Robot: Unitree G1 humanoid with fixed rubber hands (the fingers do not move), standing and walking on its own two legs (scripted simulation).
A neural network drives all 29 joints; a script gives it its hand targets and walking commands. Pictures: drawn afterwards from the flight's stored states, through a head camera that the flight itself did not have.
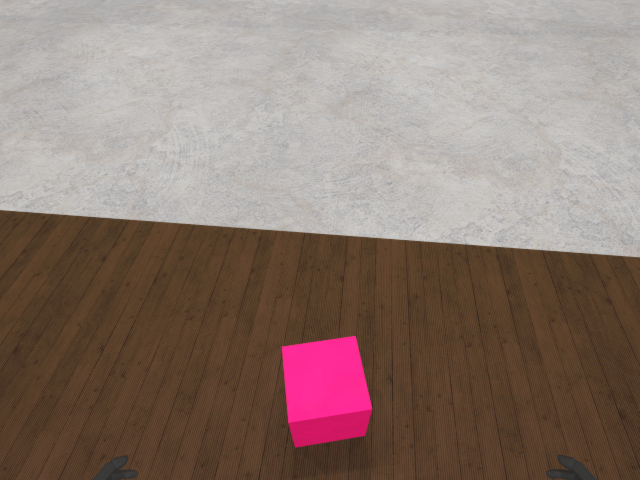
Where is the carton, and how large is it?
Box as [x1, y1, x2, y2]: [282, 336, 371, 447]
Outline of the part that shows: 355,336 282,347 288,422 295,447 364,435 371,411 371,406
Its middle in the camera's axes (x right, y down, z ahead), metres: +0.01 +0.46 +1.10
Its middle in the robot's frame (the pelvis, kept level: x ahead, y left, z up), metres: +0.44 +0.02 -0.66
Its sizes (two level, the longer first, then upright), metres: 0.210 0.200 0.250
